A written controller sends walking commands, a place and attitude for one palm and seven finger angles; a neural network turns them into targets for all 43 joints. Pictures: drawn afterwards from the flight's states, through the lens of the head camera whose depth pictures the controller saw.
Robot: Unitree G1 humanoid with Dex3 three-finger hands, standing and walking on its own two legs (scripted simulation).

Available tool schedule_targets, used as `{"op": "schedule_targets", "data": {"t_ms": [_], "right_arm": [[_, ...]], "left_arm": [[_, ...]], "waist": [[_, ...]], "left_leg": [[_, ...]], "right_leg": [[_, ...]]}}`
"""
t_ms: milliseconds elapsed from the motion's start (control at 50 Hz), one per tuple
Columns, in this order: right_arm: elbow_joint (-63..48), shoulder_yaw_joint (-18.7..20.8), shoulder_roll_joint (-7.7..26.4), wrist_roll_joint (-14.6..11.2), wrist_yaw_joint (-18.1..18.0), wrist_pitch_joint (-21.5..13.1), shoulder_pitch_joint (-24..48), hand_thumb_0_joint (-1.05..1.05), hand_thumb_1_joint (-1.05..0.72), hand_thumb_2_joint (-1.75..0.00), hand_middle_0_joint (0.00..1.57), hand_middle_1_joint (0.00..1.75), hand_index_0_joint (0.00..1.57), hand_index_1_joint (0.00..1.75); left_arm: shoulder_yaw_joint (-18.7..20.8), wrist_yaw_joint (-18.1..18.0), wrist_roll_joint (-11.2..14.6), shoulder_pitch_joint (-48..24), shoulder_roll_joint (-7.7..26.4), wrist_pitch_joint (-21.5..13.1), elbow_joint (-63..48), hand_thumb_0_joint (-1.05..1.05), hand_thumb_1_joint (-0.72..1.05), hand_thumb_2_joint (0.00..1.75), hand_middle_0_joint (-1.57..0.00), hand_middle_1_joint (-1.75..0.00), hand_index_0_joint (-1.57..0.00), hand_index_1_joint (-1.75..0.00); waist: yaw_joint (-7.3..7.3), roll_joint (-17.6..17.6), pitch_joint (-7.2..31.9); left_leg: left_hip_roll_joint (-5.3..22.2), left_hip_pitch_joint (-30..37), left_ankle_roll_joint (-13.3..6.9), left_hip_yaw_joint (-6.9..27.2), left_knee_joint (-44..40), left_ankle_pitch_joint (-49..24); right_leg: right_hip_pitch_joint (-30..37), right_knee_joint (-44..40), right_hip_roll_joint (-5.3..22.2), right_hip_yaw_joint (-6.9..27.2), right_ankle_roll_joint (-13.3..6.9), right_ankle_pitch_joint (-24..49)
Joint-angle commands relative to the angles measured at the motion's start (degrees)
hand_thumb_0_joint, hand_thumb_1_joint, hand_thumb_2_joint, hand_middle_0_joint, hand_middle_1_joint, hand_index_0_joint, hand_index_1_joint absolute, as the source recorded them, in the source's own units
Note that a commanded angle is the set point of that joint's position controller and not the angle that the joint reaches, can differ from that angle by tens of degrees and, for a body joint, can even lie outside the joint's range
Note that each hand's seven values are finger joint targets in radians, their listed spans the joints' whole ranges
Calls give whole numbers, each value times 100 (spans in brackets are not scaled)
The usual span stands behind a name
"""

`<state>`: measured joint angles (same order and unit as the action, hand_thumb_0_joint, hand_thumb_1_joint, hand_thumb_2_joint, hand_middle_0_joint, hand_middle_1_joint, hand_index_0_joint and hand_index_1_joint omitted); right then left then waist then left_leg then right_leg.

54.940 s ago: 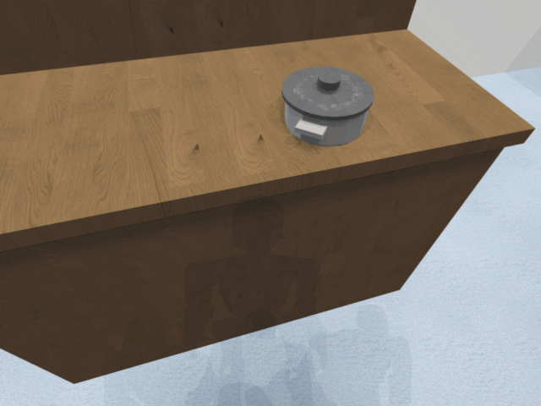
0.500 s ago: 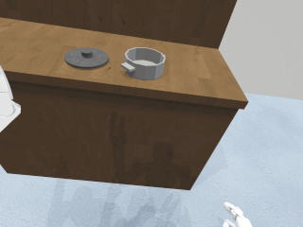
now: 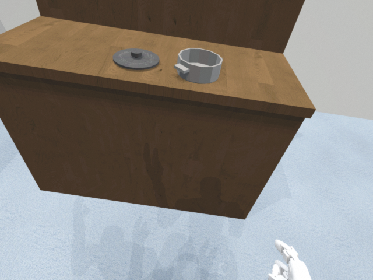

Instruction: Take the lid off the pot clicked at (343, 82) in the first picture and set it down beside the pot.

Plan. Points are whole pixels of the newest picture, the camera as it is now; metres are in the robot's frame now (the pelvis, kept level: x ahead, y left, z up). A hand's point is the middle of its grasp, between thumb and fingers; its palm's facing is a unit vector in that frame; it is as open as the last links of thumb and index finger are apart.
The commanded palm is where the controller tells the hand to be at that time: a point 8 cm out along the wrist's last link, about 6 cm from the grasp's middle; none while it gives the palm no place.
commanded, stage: stop stepping back and stand still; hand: left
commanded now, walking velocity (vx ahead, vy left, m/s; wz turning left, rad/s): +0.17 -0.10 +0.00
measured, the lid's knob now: (136, 53) +0.86 +0.25 +0.11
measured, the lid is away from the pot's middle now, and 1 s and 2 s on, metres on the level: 0.25 0.25 0.25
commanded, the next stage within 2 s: let the arm hang, fingers relaxed in 1.10 s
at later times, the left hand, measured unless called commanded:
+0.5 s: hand out of the picture +0.10 +0.17 -0.18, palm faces +0.11 -0.98 -0.18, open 7.2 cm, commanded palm none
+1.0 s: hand out of the picture +0.09 +0.15 -0.16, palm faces +0.15 -0.96 -0.23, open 7.2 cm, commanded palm none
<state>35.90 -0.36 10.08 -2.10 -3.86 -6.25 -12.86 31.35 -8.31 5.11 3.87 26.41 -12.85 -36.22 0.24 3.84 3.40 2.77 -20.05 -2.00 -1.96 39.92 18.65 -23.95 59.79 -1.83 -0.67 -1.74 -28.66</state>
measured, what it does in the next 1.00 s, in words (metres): steps on the spot: right foot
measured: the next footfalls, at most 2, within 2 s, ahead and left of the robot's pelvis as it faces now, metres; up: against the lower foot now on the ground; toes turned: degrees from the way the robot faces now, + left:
right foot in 0.20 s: +0.07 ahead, -0.13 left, +0.00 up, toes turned +5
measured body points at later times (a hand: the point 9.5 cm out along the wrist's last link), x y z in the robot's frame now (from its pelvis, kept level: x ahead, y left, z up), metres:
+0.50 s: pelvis +0.04 -0.01 -0.01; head +0.04 +0.00 +0.44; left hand +0.09 +0.23 -0.16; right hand +0.11 -0.26 -0.14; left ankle +0.02 +0.11 -0.72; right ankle +0.01 -0.13 -0.69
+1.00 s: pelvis +0.09 -0.02 +0.01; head +0.13 -0.03 +0.46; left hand +0.08 +0.20 -0.14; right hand +0.12 -0.24 -0.15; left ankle +0.01 +0.09 -0.71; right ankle +0.03 -0.13 -0.72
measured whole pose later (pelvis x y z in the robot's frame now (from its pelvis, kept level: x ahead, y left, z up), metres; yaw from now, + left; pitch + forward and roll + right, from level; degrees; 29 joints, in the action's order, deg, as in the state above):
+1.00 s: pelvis +0.09 -0.02 +0.01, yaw +6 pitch +1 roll +0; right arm 60.5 3.2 7.3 -0.1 -3.2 0.8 -16.3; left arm 2.1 -3.7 -0.7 14.8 8.0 -0.3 62.1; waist 0.6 -0.4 -2.5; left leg 2.0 -10.1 0.2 -3.9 31.5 20.3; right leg -8.3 28.7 -1.1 -0.8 -1.8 -21.5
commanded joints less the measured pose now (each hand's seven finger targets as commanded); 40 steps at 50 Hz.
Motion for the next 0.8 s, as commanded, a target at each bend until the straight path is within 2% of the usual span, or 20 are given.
{"op": "schedule_targets", "data": {"t_ms": [0, 80, 120, 160, 180, 200, 220, 280, 320, 340, 380, 440, 500, 540, 560, 620, 660, 720, 740, 780], "right_arm": [[-951, 217, 658, -5, 217, -433, 713, 0, -90, -90, 20, 30, 20, 30], [-1072, 191, 677, 118, 215, -404, 653, 0, -90, -90, 20, 30, 20, 30], [-1113, 197, 679, 134, 166, -358, 685, 0, -90, -90, 20, 30, 20, 30], [-977, 202, 621, 91, 121, -307, 503, 0, -90, -90, 20, 30, 20, 30], [-307, 564, 1471, -43, 322, -447, 394, 0, -90, -90, 20, 30, 20, 30], [51, 573, 923, 92, 424, -329, 50, 0, -90, -90, 20, 30, 20, 30], [197, 557, 945, 93, 429, -19, -297, 0, -90, -90, 20, 30, 20, 30], [44, 483, 1012, 271, 497, 424, -381, 0, -90, -90, 20, 30, 20, 30], [131, 514, 1109, 408, 488, 566, -599, 0, -90, -90, 20, 30, 20, 30], [222, 530, 1270, 458, 471, 554, -617, 0, -90, -90, 20, 30, 20, 30], [592, 572, 1516, 538, 322, 422, -1053, 0, -90, -90, 20, 30, 20, 30], [776, 496, 1370, 486, 198, 390, -348, 0, -90, -90, 20, 30, 20, 30], [1053, 414, 970, 402, 194, 465, -246, 0, -90, -90, 20, 30, 20, 30], [1148, 406, 434, 224, 278, 551, -644, 0, -90, -90, 20, 30, 20, 30], [1251, 421, 382, 264, 283, 575, -596, 0, -90, -90, 20, 30, 20, 30], [1525, 440, 369, 249, 256, 559, -809, 0, -90, -90, 20, 30, 20, 30], [1760, 386, 145, 223, 263, 548, -1126, 0, -90, -90, 20, 30, 20, 30], [1981, 380, 493, 291, 128, 506, -1344, 0, -90, -90, 20, 30, 20, 30], [1960, 404, 561, 295, 97, 528, -1364, 0, -90, -90, 20, 30, 20, 30], [2132, 389, 411, 243, 38, 535, -1234, 0, -90, -90, 20, 30, 20, 30]], "left_arm": [[236, 80, 53, 130, 1123, -102, -1091, 0, 90, 90, -20, -30, -20, -30], [615, 5, 8, 1338, 1298, -216, -2364, 0, 90, 90, -20, -30, -20, -30], [773, -62, -80, 1370, 1416, -224, -2409, 0, 90, 90, -20, -30, -20, -30], [771, -70, -61, 1199, 1464, -223, -2148, 0, 90, 90, -20, -30, -20, -30], [-2329, 697, -585, 1962, -733, 815, 3463, 0, 90, 90, -20, -30, -20, -30], [-2219, 828, -806, 2034, -679, 1335, 3723, 0, 90, 90, -20, -30, -20, -30], [-2335, 799, -839, 1799, -756, 1387, 3782, 0, 90, 90, -20, -30, -20, -30], [-2441, 723, -837, 1172, -649, 1377, 4545, 0, 90, 90, -20, -30, -20, -30], [-2568, 762, -775, 877, -660, 1436, 5245, 0, 90, 90, -20, -30, -20, -30], [-2660, 802, -742, 788, -851, 1472, 5548, 0, 90, 90, -20, -30, -20, -30], [-2732, 820, -580, 222, -1033, 1375, 6186, 0, 90, 90, -20, -30, -20, -30], [-2756, 843, -494, 497, -846, 1348, 7319, 0, 90, 90, -20, -30, -20, -30], [-2674, 894, -594, 1874, -963, 1256, 8370, 0, 90, 90, -20, -30, -20, -30], [-2702, 756, -589, 1749, -452, 1134, 8546, 0, 90, 90, -20, -30, -20, -30], [-2721, 723, -616, 1587, -549, 1091, 8628, 0, 90, 90, -20, -30, -20, -30], [-2718, 592, -657, 1316, -873, 1103, 8928, 0, 90, 90, -20, -30, -20, -30], [-2726, 577, -637, 1262, -986, 1137, 9122, 0, 90, 90, -20, -30, -20, -30], [-2876, 626, -466, 1793, -1466, 1199, 9351, 0, 90, 90, -20, -30, -20, -30], [-2941, 611, -522, 1815, -1568, 1195, 9387, 0, 90, 90, -20, -30, -20, -30], [-2898, 633, -498, 1747, -1489, 1224, 9553, 0, 90, 90, -20, -30, -20, -30]], "waist": [[58, -995, -608], [-8, -2115, 282], [-61, -1663, 539], [49, -48, 419], [386, 59, 205], [316, -85, 687], [280, 457, 348], [307, 1614, -572], [475, 836, -1002], [421, -625, -1208], [547, -1723, -854], [36, -1203, -430], [-304, -1260, 359], [11, 92, -76], [22, 7, -316], [178, 446, -421], [328, 301, -349], [57, -1266, -57], [95, -1069, -72], [55, -1254, -101]], "left_leg": [[1705, -387, -1077, 2929, -2968, 2461], [972, -519, -418, 1100, -2820, 1927], [663, -1034, -231, 650, -1953, 1953], [-4, -1452, -48, 0, 439, 993], [274, -1591, 262, 11, 1799, 721], [375, -962, 311, 109, 1723, 1088], [223, -891, 285, 26, 1655, 1165], [47, -717, 49, 42, 1197, 804], [236, 211, -212, 441, -27, -540], [702, 294, -449, 1224, -860, -1109], [1735, 726, -1192, 2986, -2061, -2815], [1631, 57, -935, 1846, -1813, -2459], [422, -175, -66, 182, -644, -664], [-252, -673, 243, -257, 957, 1003], [-175, -743, 196, 75, 1463, 1184], [2, -817, 80, 355, 1414, 1326], [32, -42, 33, 197, -272, 750], [1138, 1704, -640, 1194, -1585, -3594], [1243, 1788, -736, 1062, -1486, -4086], [834, 1694, -422, 547, -1175, -4725]], "right_leg": [[-1315, 1022, 340, 593, 42, 390], [1123, -1891, -86, -588, 31, 389], [2520, -3023, -174, -621, -2, 404], [2546, -4104, 985, 1259, -666, 472], [1621, -3257, 2727, 952, -680, 4579], [1150, -3128, 2365, 828, -832, 4063], [498, -3245, 2044, 759, -903, 1694], [-80, -2917, 1760, 297, -704, 1473], [-883, -2251, 1276, 12, -270, 1294], [-1133, -1397, 611, -409, 36, 988], [-1582, 605, 186, -38, 188, -509], [-603, 192, 600, 553, 120, -256], [1401, -2652, 364, 307, 45, 1280], [1264, -4194, 1945, 2656, -798, 1803], [1123, -4279, 1915, 2768, -1021, 2326], [1423, -3963, 1813, 1995, -1188, 3913], [1414, -3619, 1497, 1309, -869, 4228], [490, -2547, 378, 114, 48, 1937], [511, -2533, 277, 105, 24, 1193], [990, -2901, 337, 5, 31, 2588]]}}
